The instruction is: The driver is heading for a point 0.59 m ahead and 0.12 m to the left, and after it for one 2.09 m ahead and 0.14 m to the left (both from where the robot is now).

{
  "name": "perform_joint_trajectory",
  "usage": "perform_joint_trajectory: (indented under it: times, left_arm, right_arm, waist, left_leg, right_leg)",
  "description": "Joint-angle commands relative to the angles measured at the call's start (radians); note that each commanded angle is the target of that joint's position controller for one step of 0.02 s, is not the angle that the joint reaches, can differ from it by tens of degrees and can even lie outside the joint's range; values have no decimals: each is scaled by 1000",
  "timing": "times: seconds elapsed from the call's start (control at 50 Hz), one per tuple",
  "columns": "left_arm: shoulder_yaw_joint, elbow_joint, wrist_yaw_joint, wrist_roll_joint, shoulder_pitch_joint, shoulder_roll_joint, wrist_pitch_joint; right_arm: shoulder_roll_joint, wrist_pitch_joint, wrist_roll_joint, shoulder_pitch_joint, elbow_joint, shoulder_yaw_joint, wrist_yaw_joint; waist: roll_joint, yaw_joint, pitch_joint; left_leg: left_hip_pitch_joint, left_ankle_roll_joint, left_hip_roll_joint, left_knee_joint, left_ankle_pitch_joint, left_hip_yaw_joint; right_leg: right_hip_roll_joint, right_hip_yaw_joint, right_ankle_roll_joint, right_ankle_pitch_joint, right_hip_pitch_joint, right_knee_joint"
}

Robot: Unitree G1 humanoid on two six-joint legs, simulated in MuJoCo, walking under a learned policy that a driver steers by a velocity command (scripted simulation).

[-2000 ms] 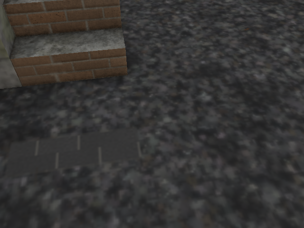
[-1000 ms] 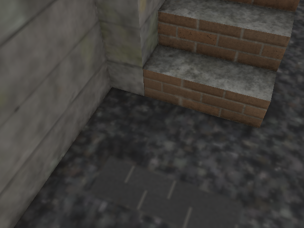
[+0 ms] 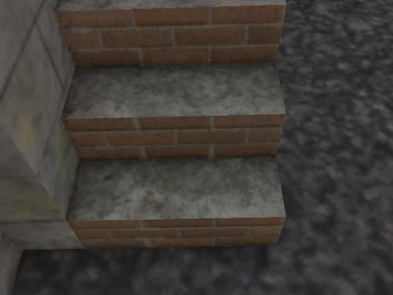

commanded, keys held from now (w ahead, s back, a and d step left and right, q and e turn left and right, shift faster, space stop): w+q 0.80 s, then e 0.20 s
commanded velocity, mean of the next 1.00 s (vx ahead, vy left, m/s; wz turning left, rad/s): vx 0.47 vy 0.00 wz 0.24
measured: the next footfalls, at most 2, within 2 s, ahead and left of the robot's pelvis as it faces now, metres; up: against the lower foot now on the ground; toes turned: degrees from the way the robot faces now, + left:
left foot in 0.32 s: +0.33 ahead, +0.11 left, +0.00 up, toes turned +4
right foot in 0.76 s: +0.43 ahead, -0.05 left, +0.00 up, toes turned +10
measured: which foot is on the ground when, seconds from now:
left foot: up 0.00-0.30, down 0.32-0.78, up 0.80-1.00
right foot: down 0.00-0.32, up 0.34-0.74, down 0.76-1.00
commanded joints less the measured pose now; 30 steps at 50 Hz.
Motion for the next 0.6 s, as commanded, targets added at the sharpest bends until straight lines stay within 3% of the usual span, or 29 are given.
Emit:
perform_joint_trajectory:
  times: [0.02, 0.06, 0.1, 0.18, 0.2, 0.22, 0.24, 0.28, 0.3, 0.32, 0.34, 0.36, 0.38, 0.4, 0.42, 0.44, 0.46, 0.5, 0.58, 0.6]
  left_arm:
    - [29, -38, 4, -5, 39, 138, -31]
    - [17, -15, 4, -4, 77, 111, -31]
    - [9, 4, 6, 0, 105, 109, -36]
    - [-2, 39, 17, 17, 134, 110, -49]
    - [-1, 45, 24, 22, 119, 124, -57]
    - [-2, 50, 29, 28, 108, 125, -61]
    - [-5, 51, 36, 31, 86, 129, -66]
    - [-5, 61, 44, 29, 57, 144, -69]
    - [-7, 63, 46, 30, 49, 149, -65]
    - [-12, 57, 48, 26, 29, 153, -62]
    - [-30, 16, 47, 8, 12, 111, -71]
    - [-38, 13, 29, 2, 82, 63, -74]
    - [-36, 33, 23, 35, 21, 126, -74]
    - [-35, 20, 17, 34, -27, 133, -76]
    - [-41, 8, 15, 39, -82, 119, -76]
    - [-44, -7, 18, 50, -118, 105, -69]
    - [-52, -11, 16, 61, -108, 80, -60]
    - [-64, -17, 18, 65, -100, 45, -52]
    - [-73, -70, 30, 37, -218, 31, -28]
    - [-77, -49, 39, 36, -171, 16, -20]
  right_arm:
    - [-69, 24, -7, 71, -27, -17, 10]
    - [-51, 19, -3, -2, -39, -12, 14]
    - [-52, 12, 7, -65, -49, -10, 15]
    - [-47, 3, 27, -170, -65, 0, 16]
    - [-43, 2, 25, -173, -59, 4, 16]
    - [-59, -2, 27, -175, -57, 1, 17]
    - [-60, -9, 24, -159, -54, 0, 13]
    - [-86, -19, 23, -45, -16, -9, -1]
    - [-95, -26, 19, 59, 21, -16, -8]
    - [-109, -35, 7, 185, 55, -25, -15]
    - [-200, -34, -11, 323, 75, -52, -25]
    - [-269, -26, -12, 315, 95, -75, -13]
    - [-190, -22, 12, 245, 84, -63, 9]
    - [-153, -19, 20, 154, 55, -58, 16]
    - [-105, -16, 24, 124, 46, -47, 14]
    - [-73, -14, 30, 129, 52, -37, 4]
    - [-67, -15, 32, 128, 57, -33, -1]
    - [-113, -24, 37, 121, 51, -43, -2]
    - [-133, -20, 32, 138, 34, -52, -28]
    - [-113, -16, 21, 144, 37, -52, -32]
  waist:
    - [-36, -32, -81]
    - [-53, -1, -54]
    - [-77, 26, -43]
    - [-96, 64, -25]
    - [-123, 58, -11]
    - [-110, 55, -4]
    - [-89, 35, -10]
    - [-96, -13, -78]
    - [-87, -56, -130]
    - [-70, -121, -185]
    - [43, -160, -274]
    - [274, -73, -279]
    - [74, -64, -241]
    - [36, -42, -144]
    - [-12, -36, -92]
    - [-15, -29, -65]
    - [-22, -9, -93]
    - [2, 14, -129]
    - [71, -24, -137]
    - [120, -26, -184]
  left_leg:
    - [-54, -23, 2, -83, 92, 23]
    - [-68, -21, -3, -201, 191, 46]
    - [-60, -8, -17, -318, 268, 66]
    - [-14, 38, -57, -501, 326, 92]
    - [-3, 49, -58, -538, 306, 86]
    - [22, 64, -70, -556, 275, 80]
    - [54, 80, -94, -568, 234, 82]
    - [149, 123, -152, -595, 142, 102]
    - [239, 145, -180, -646, 137, 114]
    - [401, 178, -152, -704, 182, 69]
    - [637, 267, 46, -710, 208, -198]
    - [809, 433, 232, -787, 315, -626]
    - [743, 393, 194, -857, 149, -593]
    - [616, 365, 165, -882, 140, -478]
    - [520, 338, 121, -907, 261, -398]
    - [451, 321, 93, -896, 452, -339]
    - [405, 303, 61, -875, 605, -274]
    - [331, 282, 11, -842, 782, -191]
    - [307, 211, -23, -850, 636, -209]
    - [301, 204, -23, -829, 577, -206]
  right_leg:
    - [-257, 242, -103, 395, 84, -181]
    - [-245, 203, -45, 430, 104, -197]
    - [-233, 158, 8, 516, 146, -193]
    - [-256, 106, 29, 562, 224, -201]
    - [-277, 104, 14, 538, 231, -220]
    - [-294, 98, 7, 566, 247, -211]
    - [-302, 84, 5, 709, 268, -175]
    - [-304, 56, 10, 983, 335, -26]
    - [-292, 38, 15, 1032, 348, 108]
    - [-268, 16, 25, 924, 266, 282]
    - [-200, -37, 55, 610, 28, 581]
    - [-4, -31, 98, -273, -347, 873]
    - [-89, 112, 76, -240, -395, 871]
    - [-129, 101, 93, -157, -398, 830]
    - [-158, 91, 107, -107, -373, 775]
    - [-165, 81, 128, -93, -339, 752]
    - [-162, 69, 147, -83, -284, 726]
    - [-141, 30, 171, -91, -213, 617]
    - [-117, 10, 188, -31, -166, 348]
    - [-108, -2, 182, -24, -117, 389]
